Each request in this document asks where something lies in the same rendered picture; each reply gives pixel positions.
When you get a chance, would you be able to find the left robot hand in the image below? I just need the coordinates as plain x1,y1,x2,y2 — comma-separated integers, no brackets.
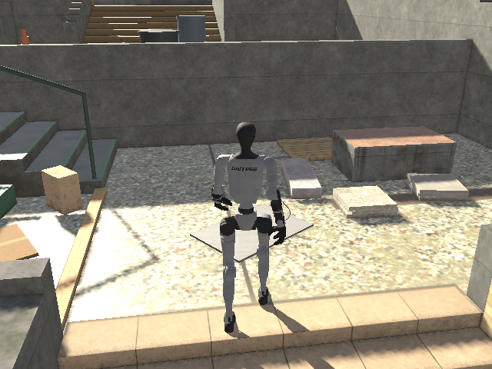
214,197,232,211

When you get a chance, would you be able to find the robot right upper arm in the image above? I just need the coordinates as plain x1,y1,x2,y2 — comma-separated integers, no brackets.
261,155,278,201

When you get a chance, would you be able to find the right robot forearm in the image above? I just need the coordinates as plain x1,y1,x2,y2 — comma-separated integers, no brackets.
271,189,286,228

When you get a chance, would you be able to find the right robot hand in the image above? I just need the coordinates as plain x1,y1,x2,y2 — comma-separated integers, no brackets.
268,226,286,245

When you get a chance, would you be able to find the robot torso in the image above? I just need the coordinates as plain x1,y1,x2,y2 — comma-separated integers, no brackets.
228,152,264,231

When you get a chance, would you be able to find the robot right foot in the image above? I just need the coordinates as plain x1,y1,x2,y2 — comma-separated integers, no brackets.
258,287,268,305

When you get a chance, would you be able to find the left robot forearm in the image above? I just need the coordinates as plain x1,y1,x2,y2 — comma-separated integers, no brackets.
211,184,222,204

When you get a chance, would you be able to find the robot left upper arm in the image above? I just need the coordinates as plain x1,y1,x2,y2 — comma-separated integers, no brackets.
212,155,230,195

